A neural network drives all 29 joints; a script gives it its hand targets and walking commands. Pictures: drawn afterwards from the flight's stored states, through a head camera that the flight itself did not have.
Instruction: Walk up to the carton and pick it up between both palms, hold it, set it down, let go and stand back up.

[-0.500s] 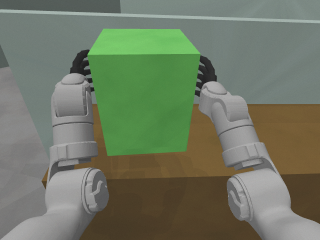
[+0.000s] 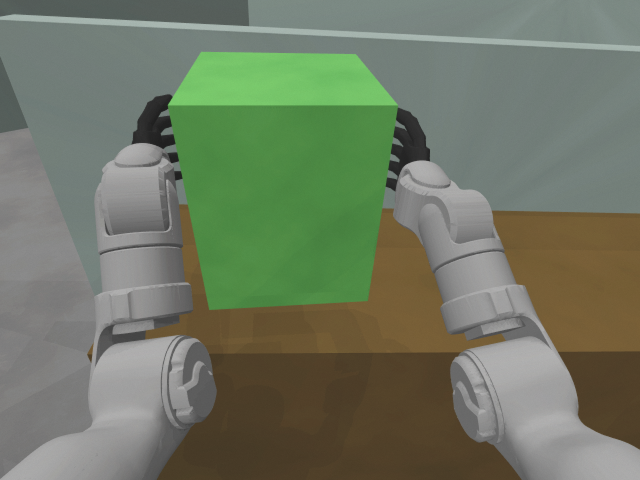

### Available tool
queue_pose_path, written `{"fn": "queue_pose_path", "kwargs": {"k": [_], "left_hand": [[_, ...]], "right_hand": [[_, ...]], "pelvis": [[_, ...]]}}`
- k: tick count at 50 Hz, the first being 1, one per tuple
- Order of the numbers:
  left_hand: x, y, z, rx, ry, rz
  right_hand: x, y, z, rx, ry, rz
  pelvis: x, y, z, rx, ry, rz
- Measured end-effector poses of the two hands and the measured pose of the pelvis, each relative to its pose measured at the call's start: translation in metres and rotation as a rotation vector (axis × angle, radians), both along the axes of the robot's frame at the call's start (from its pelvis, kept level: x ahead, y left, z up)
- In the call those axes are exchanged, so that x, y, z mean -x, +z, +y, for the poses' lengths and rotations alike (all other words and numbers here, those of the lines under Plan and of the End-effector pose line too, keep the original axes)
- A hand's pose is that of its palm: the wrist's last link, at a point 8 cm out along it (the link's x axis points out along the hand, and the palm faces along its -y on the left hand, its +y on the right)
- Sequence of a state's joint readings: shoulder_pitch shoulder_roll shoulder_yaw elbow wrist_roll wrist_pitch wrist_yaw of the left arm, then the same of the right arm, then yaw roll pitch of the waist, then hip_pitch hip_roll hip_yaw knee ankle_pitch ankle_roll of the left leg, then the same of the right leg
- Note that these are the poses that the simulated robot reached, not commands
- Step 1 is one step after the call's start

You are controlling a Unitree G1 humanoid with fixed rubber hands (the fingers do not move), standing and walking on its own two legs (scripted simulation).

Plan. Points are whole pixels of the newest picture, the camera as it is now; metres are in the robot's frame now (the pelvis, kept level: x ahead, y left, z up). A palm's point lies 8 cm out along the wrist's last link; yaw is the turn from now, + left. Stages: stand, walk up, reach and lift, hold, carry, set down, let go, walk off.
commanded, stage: hold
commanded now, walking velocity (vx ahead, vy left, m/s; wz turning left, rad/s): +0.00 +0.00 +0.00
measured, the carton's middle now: (285, 177) +0.41 +0.02 +0.26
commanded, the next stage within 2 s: none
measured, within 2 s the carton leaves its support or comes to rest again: neither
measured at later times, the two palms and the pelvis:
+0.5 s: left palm (151, 152) +0.37 +0.17 +0.31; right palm (410, 170) +0.36 -0.12 +0.29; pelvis +0.00 +0.00 +0.00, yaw +0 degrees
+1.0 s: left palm (152, 161) +0.36 +0.17 +0.30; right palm (409, 179) +0.36 -0.12 +0.28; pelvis +0.00 +0.00 +0.00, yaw +0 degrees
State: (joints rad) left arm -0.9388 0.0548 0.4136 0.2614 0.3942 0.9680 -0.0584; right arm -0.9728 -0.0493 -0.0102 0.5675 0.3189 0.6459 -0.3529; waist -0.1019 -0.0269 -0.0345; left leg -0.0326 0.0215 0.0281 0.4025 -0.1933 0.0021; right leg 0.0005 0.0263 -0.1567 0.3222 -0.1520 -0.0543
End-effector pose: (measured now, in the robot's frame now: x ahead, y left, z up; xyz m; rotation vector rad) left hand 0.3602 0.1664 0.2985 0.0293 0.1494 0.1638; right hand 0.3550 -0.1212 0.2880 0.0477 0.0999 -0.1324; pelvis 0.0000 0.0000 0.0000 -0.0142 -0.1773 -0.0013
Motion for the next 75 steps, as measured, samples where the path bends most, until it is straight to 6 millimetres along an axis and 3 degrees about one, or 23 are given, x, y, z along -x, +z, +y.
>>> {"fn": "queue_pose_path", "kwargs": {"k": [20,43,75], "left_hand": [[-0.003,0.010,0.002,-0.023,0.004,-0.001],[-0.003,0.002,-0.001,-0.010,0.002,-0.006],[-0.003,0.004,-0.001,-0.019,0.005,-0.004]], "right_hand": [[-0.003,0.004,0.002,-0.019,0.001,-0.001],[-0.003,-0.005,-0.001,-0.006,0.000,-0.003],[-0.003,-0.003,0.000,-0.011,-0.001,-0.002]], "pelvis": [[0.007,0.000,-0.003,-0.005,0.006,0.021],[-0.004,0.000,-0.002,-0.001,0.007,-0.002],[0.002,0.000,-0.002,-0.004,0.005,0.006]]}}
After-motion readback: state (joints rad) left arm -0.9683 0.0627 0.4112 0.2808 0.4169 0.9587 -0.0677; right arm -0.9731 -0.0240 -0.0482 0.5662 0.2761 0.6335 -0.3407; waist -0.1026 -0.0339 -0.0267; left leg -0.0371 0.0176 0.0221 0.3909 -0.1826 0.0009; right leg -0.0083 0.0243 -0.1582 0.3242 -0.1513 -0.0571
